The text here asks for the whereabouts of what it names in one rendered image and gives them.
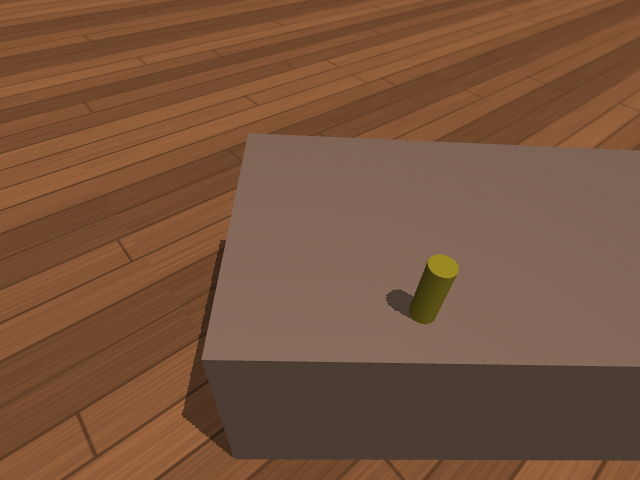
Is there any can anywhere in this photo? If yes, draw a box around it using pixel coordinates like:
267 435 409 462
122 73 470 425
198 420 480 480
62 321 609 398
409 254 459 324

